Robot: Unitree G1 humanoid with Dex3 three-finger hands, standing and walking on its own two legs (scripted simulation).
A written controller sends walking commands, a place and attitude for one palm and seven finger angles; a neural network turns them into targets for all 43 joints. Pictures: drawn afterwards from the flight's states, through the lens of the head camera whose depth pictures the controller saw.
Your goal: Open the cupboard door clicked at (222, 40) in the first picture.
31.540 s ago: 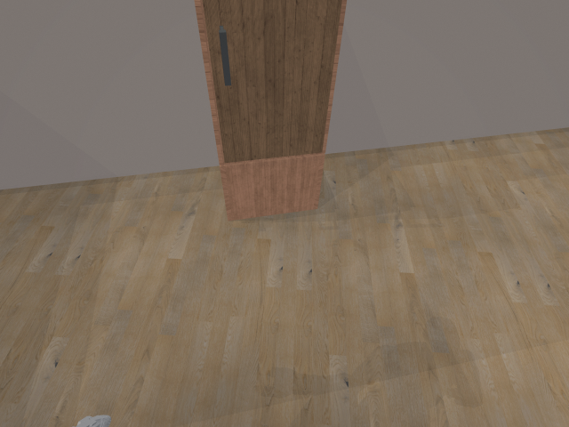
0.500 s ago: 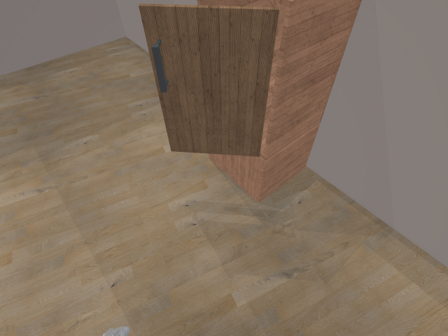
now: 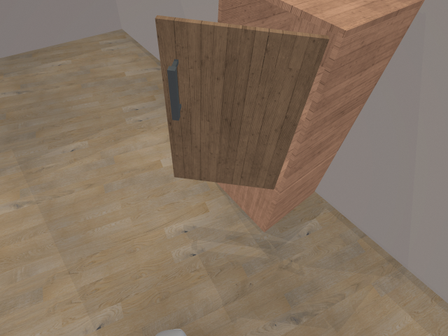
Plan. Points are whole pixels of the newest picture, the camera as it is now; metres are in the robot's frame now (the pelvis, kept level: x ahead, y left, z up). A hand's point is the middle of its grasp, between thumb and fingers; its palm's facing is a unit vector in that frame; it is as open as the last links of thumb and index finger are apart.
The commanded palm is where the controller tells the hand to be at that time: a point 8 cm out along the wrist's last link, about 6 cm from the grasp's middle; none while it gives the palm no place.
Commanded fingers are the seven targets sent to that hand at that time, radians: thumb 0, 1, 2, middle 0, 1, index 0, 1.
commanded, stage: come to a stop and stand still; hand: left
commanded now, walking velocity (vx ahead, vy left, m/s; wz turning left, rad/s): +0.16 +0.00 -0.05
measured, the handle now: (175, 91) +0.68 +0.20 +0.04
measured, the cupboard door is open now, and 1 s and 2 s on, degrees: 45 45 45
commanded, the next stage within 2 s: look again from close up in 1.12 s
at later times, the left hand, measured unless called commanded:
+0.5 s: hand (143, 312) +0.18 +0.18 -0.16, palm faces +0.00 -0.98 -0.22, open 7.3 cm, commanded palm none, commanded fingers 0.00 0.90 0.90 -0.20 -0.30 -0.20 -0.30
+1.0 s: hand out of the picture +0.09 +0.18 -0.16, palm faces +0.05 -0.97 -0.23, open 7.3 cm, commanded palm none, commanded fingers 0.00 0.90 0.90 -0.20 -0.30 -0.20 -0.30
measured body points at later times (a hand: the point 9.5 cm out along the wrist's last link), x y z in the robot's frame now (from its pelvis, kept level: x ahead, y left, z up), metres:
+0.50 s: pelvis +0.09 -0.01 +0.01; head +0.12 -0.01 +0.45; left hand +0.18 +0.23 -0.14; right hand +0.09 -0.23 -0.15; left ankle +0.07 +0.10 -0.72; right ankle +0.11 -0.12 -0.72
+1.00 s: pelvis +0.06 +0.00 +0.01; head +0.06 -0.01 +0.46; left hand +0.08 +0.23 -0.14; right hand +0.13 -0.23 -0.14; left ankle +0.07 +0.10 -0.73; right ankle +0.11 -0.12 -0.73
